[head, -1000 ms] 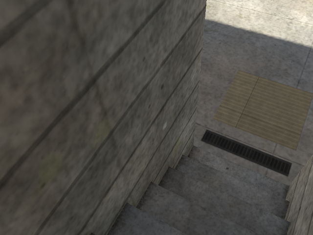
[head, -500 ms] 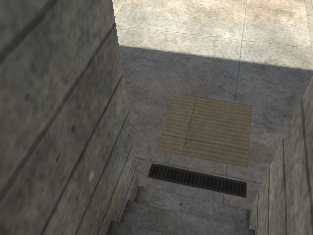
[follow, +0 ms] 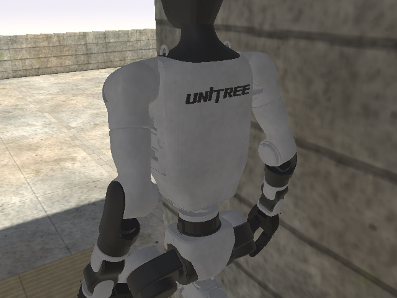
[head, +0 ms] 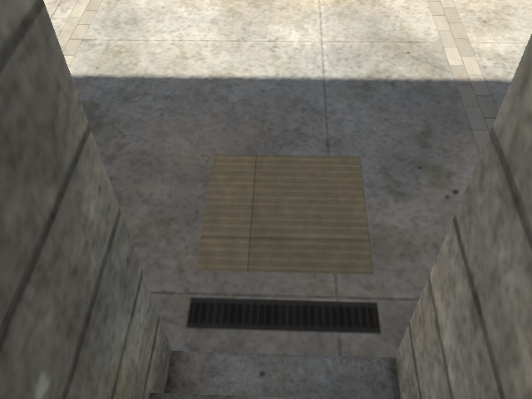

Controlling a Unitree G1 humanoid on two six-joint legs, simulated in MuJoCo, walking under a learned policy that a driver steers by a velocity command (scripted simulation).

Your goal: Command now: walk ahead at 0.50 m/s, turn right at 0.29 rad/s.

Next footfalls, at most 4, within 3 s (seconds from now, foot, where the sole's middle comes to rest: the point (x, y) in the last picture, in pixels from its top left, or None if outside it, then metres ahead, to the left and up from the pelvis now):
0.40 right None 0.29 -0.12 -0.96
0.70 left None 0.42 0.10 -0.97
1.28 left None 0.51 0.10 -1.16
1.46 right None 0.46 -0.13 -1.00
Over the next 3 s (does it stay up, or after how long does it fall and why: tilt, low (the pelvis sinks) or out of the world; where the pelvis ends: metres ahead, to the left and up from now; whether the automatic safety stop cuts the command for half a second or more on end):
stays up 0.51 -0.01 -0.40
